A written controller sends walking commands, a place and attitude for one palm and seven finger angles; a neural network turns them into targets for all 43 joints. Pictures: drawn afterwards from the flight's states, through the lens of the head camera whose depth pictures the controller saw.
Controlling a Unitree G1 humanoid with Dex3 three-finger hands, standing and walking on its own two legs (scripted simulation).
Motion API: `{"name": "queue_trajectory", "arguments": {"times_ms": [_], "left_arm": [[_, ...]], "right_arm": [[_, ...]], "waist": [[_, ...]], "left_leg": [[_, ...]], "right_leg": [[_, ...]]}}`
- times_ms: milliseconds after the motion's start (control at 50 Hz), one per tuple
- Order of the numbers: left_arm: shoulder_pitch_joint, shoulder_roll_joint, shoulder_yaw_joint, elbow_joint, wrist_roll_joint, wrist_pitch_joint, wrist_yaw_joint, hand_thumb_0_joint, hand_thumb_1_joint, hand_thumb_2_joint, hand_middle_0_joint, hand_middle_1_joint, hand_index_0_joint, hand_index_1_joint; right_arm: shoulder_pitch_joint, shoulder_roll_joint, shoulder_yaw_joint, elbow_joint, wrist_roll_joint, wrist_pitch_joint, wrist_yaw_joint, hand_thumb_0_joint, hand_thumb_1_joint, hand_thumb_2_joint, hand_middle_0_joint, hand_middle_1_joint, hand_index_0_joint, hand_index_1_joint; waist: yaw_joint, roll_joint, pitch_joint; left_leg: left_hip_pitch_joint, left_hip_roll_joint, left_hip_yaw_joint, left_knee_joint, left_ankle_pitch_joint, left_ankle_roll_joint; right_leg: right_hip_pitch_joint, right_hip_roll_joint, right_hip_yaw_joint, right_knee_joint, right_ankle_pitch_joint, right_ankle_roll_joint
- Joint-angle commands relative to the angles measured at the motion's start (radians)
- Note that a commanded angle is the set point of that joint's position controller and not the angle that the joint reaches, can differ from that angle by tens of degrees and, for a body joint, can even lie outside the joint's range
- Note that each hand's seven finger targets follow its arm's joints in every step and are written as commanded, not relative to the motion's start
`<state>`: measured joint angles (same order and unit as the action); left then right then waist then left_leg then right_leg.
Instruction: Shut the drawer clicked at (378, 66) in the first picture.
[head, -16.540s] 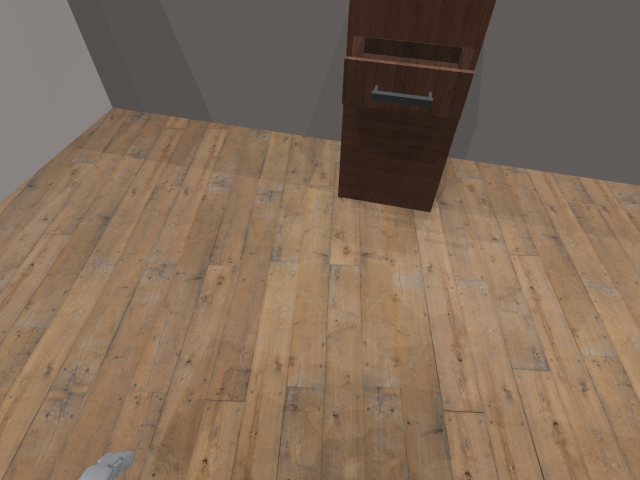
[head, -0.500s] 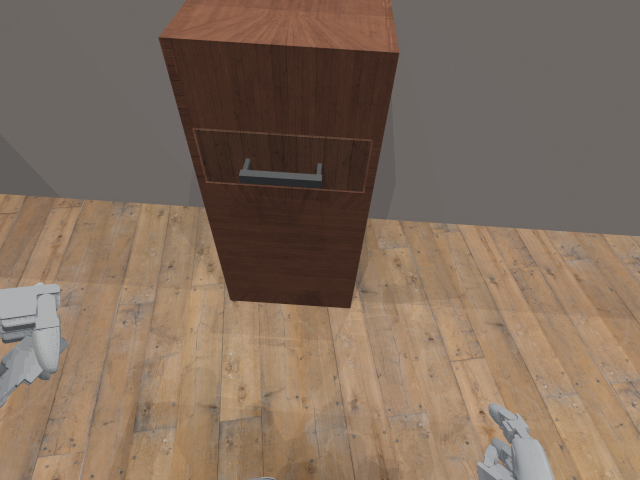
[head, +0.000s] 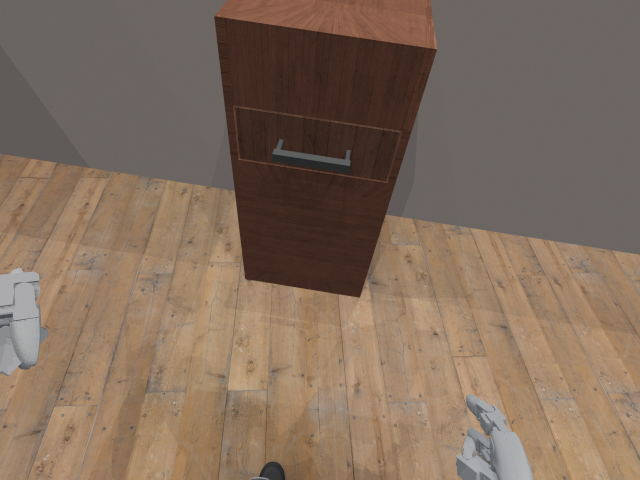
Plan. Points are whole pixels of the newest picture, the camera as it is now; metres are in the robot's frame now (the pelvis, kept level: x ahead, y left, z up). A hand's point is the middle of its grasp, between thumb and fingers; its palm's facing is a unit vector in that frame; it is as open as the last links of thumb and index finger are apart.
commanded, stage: step back with the hand held close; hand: left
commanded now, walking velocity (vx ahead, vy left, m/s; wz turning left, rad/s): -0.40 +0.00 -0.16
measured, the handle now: (312, 155) +0.83 +0.06 -0.12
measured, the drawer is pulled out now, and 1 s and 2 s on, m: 0.00 0.00 0.00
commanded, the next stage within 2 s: stop stepping back and stand still in 0.04 s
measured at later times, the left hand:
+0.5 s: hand (47, 371) +0.18 +0.25 +0.15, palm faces +0.34 -0.87 -0.35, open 3.2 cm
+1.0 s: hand (72, 388) +0.17 +0.23 +0.14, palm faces +0.30 -0.88 -0.37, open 3.2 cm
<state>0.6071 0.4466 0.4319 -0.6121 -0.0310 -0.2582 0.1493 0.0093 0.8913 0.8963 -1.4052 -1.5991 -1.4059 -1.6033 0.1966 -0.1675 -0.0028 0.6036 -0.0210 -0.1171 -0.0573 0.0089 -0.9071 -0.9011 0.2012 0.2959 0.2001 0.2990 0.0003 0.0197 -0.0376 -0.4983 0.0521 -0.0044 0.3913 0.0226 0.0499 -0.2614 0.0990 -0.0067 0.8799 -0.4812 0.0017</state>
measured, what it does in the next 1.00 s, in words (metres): steps on the spot: right foot, then left foot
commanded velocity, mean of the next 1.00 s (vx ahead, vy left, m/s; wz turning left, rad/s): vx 0.03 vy -0.01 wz -0.01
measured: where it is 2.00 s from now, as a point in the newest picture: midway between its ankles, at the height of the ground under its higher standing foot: outside the picture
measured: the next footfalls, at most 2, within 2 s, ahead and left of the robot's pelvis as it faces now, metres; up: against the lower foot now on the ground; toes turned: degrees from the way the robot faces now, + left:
right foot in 0.12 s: -0.16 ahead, -0.12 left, +0.00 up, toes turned -3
left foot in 0.42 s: +0.11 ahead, +0.09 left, +0.00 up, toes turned -5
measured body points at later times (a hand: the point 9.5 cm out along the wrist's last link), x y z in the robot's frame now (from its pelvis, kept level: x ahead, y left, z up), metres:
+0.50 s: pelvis -0.05 +0.01 -0.02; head -0.08 +0.04 +0.42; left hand +0.15 +0.29 +0.17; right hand +0.03 -0.27 -0.10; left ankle +0.07 +0.09 -0.74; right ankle -0.20 -0.12 -0.73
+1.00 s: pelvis -0.06 +0.02 -0.01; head -0.07 +0.01 +0.44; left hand +0.15 +0.27 +0.16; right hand +0.06 -0.25 -0.10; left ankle +0.00 +0.15 -0.74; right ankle -0.12 -0.07 -0.74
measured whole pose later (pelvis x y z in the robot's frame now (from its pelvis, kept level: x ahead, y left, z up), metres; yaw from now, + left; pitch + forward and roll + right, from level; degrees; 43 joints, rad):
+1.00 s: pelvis -0.06 +0.02 -0.01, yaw -9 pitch -1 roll +1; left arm 0.52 0.28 0.30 -0.43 -0.02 -0.15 0.15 0.01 0.90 0.90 -1.41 -1.60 -1.41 -1.60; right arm 0.24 -0.25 0.01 0.68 0.00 -0.12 -0.10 0.01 -0.91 -0.90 0.20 0.30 0.20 0.30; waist 0.03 0.02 -0.02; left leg -0.29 0.04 0.03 0.54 -0.24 -0.03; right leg -0.16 -0.01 -0.09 0.56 -0.38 -0.02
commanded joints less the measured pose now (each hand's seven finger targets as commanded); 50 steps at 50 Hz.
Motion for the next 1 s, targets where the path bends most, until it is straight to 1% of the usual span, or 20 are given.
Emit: {"name": "queue_trajectory", "arguments": {"times_ms": [0,40,100,140,160,200,240,300,360,420,460,480,540,620,660,700,720,820,920,980], "left_arm": [[0.011,0.095,0.033,-0.230,-0.035,-0.061,0.004,0.000,0.900,0.900,-1.400,-1.600,-1.400,-1.600],[-0.039,0.118,0.048,-0.264,-0.024,-0.082,0.003,0.000,0.900,0.900,-1.400,-1.600,-1.400,-1.600],[-0.162,0.193,0.084,-0.283,-0.020,-0.103,0.011,0.000,0.900,0.900,-1.400,-1.600,-1.400,-1.600],[-0.168,0.242,0.140,-0.296,-0.011,-0.101,0.016,0.000,0.900,0.900,-1.400,-1.600,-1.400,-1.600],[-0.123,0.161,0.072,-0.257,-0.019,-0.082,0.000,0.000,0.900,0.900,-1.400,-1.600,-1.400,-1.600],[0.003,0.183,0.135,-0.192,-0.028,-0.048,-0.010,0.000,0.900,0.900,-1.400,-1.600,-1.400,-1.600],[0.071,0.157,0.129,-0.093,-0.049,-0.024,-0.020,0.000,0.900,0.900,-1.400,-1.600,-1.400,-1.600],[0.005,0.164,0.102,-0.031,-0.046,-0.011,-0.013,0.000,0.900,0.900,-1.400,-1.600,-1.400,-1.600],[-0.138,0.152,0.064,-0.024,-0.012,-0.024,0.000,0.000,0.900,0.900,-1.400,-1.600,-1.400,-1.600],[-0.242,0.125,0.013,-0.055,0.000,-0.037,-0.013,0.000,0.900,0.900,-1.400,-1.600,-1.400,-1.600],[-0.239,0.153,0.035,-0.193,0.001,-0.061,-0.001,0.000,0.900,0.900,-1.400,-1.600,-1.400,-1.600],[-0.225,0.164,0.045,-0.279,-0.001,-0.078,0.002,0.000,0.900,0.900,-1.400,-1.600,-1.400,-1.600],[-0.012,0.173,0.101,-0.362,-0.018,-0.067,0.010,0.000,0.900,0.900,-1.400,-1.600,-1.400,-1.600],[0.229,0.130,0.127,-0.308,-0.034,-0.019,0.009,0.000,0.900,0.900,-1.400,-1.600,-1.400,-1.600],[0.251,0.119,0.135,-0.208,-0.042,0.009,0.008,0.000,0.900,0.900,-1.400,-1.600,-1.400,-1.600],[0.117,0.150,0.145,-0.160,-0.053,0.030,0.013,0.000,0.900,0.900,-1.400,-1.600,-1.400,-1.600],[0.050,0.139,0.132,-0.126,-0.052,0.034,0.019,0.000,0.900,0.900,-1.400,-1.600,-1.400,-1.600],[-0.094,0.049,-0.001,0.045,-0.007,0.033,0.017,0.000,0.900,0.900,-1.400,-1.600,-1.400,-1.600],[-0.205,0.069,-0.052,-0.134,0.012,0.006,0.009,0.000,0.900,0.900,-1.400,-1.600,-1.400,-1.600],[-0.124,0.123,0.027,-0.220,0.014,0.005,0.009,0.000,0.900,0.900,-1.400,-1.600,-1.400,-1.600]], "right_arm": [[-0.075,-0.154,-0.056,-0.103,-0.007,-0.067,-0.004,0.000,-0.900,-0.900,0.200,0.300,0.200,0.300],[-0.063,-0.155,-0.052,-0.081,-0.024,-0.053,0.002,0.000,-0.900,-0.900,0.200,0.300,0.200,0.300],[-0.092,-0.126,-0.038,-0.086,-0.006,-0.026,-0.010,0.000,-0.900,-0.900,0.200,0.300,0.200,0.300],[-0.117,-0.125,-0.035,-0.115,-0.012,-0.041,-0.025,0.000,-0.900,-0.900,0.200,0.300,0.200,0.300],[-0.097,-0.138,-0.049,-0.129,0.019,-0.047,-0.029,0.000,-0.900,-0.900,0.200,0.300,0.200,0.300],[-0.104,-0.143,-0.039,-0.159,0.025,-0.034,-0.031,0.000,-0.900,-0.900,0.200,0.300,0.200,0.300],[-0.131,-0.148,-0.028,-0.173,0.024,-0.021,-0.033,0.000,-0.900,-0.900,0.200,0.300,0.200,0.300],[-0.111,-0.146,-0.029,-0.142,0.013,0.010,-0.050,0.000,-0.900,-0.900,0.200,0.300,0.200,0.300],[-0.097,-0.152,-0.028,-0.120,0.012,-0.015,-0.055,0.000,-0.900,-0.900,0.200,0.300,0.200,0.300],[-0.070,-0.180,-0.017,-0.118,0.020,-0.075,-0.066,0.000,-0.900,-0.900,0.200,0.300,0.200,0.300],[-0.043,-0.187,-0.025,-0.120,0.009,-0.121,-0.060,0.000,-0.900,-0.900,0.200,0.300,0.200,0.300],[-0.030,-0.175,-0.027,-0.115,-0.002,-0.138,-0.053,0.000,-0.900,-0.900,0.200,0.300,0.200,0.300],[-0.014,-0.166,-0.044,-0.137,0.001,-0.152,-0.021,0.000,-0.900,-0.900,0.200,0.300,0.200,0.300],[-0.035,-0.155,-0.033,-0.164,-0.006,-0.118,-0.002,0.000,-0.900,-0.900,0.200,0.300,0.200,0.300],[-0.040,-0.147,-0.031,-0.172,-0.008,-0.065,-0.011,0.000,-0.900,-0.900,0.200,0.300,0.200,0.300],[-0.050,-0.140,-0.033,-0.148,-0.001,-0.013,-0.026,0.000,-0.900,-0.900,0.200,0.300,0.200,0.300],[-0.052,-0.140,-0.032,-0.130,0.008,-0.012,-0.030,0.000,-0.900,-0.900,0.200,0.300,0.200,0.300],[-0.050,-0.138,-0.013,-0.083,0.017,-0.043,-0.045,0.000,-0.900,-0.900,0.200,0.300,0.200,0.300],[-0.063,-0.181,-0.028,-0.113,0.023,-0.076,-0.054,0.000,-0.900,-0.900,0.200,0.300,0.200,0.300],[-0.053,-0.147,-0.017,-0.129,0.020,-0.075,-0.043,0.000,-0.900,-0.900,0.200,0.300,0.200,0.300]], "waist": [[0.001,0.227,-0.175],[0.007,0.202,-0.163],[-0.005,-0.074,-0.206],[0.004,-0.059,-0.254],[-0.019,-0.138,-0.243],[-0.013,-0.016,-0.223],[-0.016,0.046,-0.032],[-0.033,-0.129,0.188],[-0.035,-0.216,0.285],[-0.041,0.091,0.270],[-0.015,0.343,0.050],[-0.015,0.334,-0.041],[0.018,0.147,-0.236],[0.002,0.313,-0.183],[-0.010,0.159,-0.084],[-0.014,-0.192,0.031],[-0.007,-0.229,0.100],[-0.023,-0.121,0.077],[0.006,-0.037,0.014],[-0.001,0.004,-0.053]], "left_leg": [[0.345,0.180,-0.113,-0.235,-0.305,-0.012],[0.428,0.160,-0.071,-0.126,-0.079,-0.055],[0.579,0.048,0.038,0.196,-0.017,-0.058],[0.596,0.006,0.094,0.154,0.021,-0.059],[0.607,0.016,0.070,0.161,0.102,-0.038],[0.637,0.030,0.045,0.145,0.086,-0.019],[0.520,0.018,0.027,0.116,-0.219,-0.056],[0.419,-0.030,0.002,0.438,-0.288,-0.093],[0.250,0.004,-0.023,0.469,-0.252,-0.067],[0.277,0.020,-0.085,0.042,-0.172,-0.031],[0.382,0.174,-0.394,-0.135,-0.139,-0.003],[0.386,0.206,-0.442,-0.195,-0.238,-0.027],[0.393,0.191,-0.277,-0.197,-0.421,0.016],[0.189,0.101,-0.074,-0.200,-0.507,-0.052],[0.070,0.031,0.002,-0.050,-0.524,-0.071],[0.074,-0.037,0.017,0.447,-0.394,-0.081],[0.013,-0.025,-0.032,0.579,-0.368,-0.075],[0.172,-0.011,0.051,0.193,-0.248,-0.034],[0.353,0.079,-0.035,0.082,0.009,0.018],[0.331,0.032,0.016,0.111,0.153,-0.005]], "right_leg": [[-0.021,-0.027,-0.038,-0.348,-0.102,-0.027],[-0.050,-0.064,0.015,-0.588,0.044,-0.045],[-0.237,-0.267,0.194,-0.642,0.465,-0.071],[-0.176,-0.236,0.100,-0.539,0.630,-0.035],[-0.140,-0.178,0.029,-0.491,0.641,0.026],[-0.180,-0.131,-0.002,-0.478,0.422,0.025],[-0.288,-0.137,-0.001,-0.603,-0.030,-0.033],[-0.563,-0.270,0.139,-0.756,-0.325,-0.132],[-0.462,-0.315,0.127,-0.733,-0.140,-0.147],[-0.259,-0.136,-0.022,-0.406,0.140,-0.026],[-0.182,-0.050,-0.010,-0.115,0.015,-0.009],[-0.120,-0.051,0.053,0.000,-0.070,-0.016],[0.014,-0.061,0.029,-0.079,-0.064,-0.018],[0.182,-0.032,-0.110,-0.331,0.003,-0.028],[0.179,-0.082,-0.074,-0.492,0.011,-0.056],[-0.170,-0.410,0.342,-0.760,-0.229,-0.185],[-0.218,-0.459,0.378,-0.783,-0.200,-0.220],[-0.056,-0.294,0.080,-0.541,0.315,-0.100],[-0.034,-0.180,0.034,-0.448,0.420,0.048],[0.060,-0.181,0.001,-0.399,0.596,0.004]]}}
